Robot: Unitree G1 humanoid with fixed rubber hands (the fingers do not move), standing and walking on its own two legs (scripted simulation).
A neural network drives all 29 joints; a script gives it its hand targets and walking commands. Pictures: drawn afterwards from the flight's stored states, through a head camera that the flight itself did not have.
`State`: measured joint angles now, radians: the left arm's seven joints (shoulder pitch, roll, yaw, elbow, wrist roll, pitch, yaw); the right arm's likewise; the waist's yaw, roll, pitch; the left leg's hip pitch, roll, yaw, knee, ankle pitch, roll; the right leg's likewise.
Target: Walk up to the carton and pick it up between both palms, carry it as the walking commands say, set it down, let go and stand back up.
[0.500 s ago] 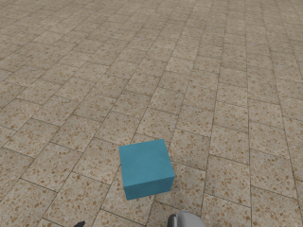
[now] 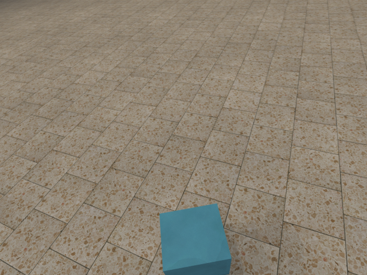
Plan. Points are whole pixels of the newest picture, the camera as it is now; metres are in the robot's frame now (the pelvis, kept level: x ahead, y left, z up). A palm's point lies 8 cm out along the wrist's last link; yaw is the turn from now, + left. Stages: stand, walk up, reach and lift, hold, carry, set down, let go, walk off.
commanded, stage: walk up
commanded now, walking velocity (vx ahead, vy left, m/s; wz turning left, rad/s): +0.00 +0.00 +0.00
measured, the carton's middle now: (194, 244) +0.42 +0.06 -0.67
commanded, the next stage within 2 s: none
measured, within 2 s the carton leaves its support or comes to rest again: neither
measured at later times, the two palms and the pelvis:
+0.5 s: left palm out of the picture +0.01 +0.25 -0.16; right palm out of the picture +0.02 -0.17 -0.16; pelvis +0.04 +0.04 -0.01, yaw +0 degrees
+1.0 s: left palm out of the picture +0.02 +0.26 -0.17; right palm out of the picture +0.00 -0.23 -0.17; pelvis +0.01 +0.02 -0.03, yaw +4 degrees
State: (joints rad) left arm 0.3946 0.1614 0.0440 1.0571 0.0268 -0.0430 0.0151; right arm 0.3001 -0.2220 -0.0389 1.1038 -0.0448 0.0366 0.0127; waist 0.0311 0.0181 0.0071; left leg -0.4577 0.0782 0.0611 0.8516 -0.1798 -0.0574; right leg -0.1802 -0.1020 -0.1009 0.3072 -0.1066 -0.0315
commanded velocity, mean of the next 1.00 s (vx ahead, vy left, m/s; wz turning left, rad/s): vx -0.04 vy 0.00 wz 0.03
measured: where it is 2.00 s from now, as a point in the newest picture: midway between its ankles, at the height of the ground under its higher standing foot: outside the picture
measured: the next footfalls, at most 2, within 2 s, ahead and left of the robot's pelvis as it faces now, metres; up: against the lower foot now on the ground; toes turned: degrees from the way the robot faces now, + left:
left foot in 0.14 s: +0.10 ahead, +0.15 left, +0.00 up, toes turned +7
right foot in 0.38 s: +0.09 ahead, -0.08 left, +0.00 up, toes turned -3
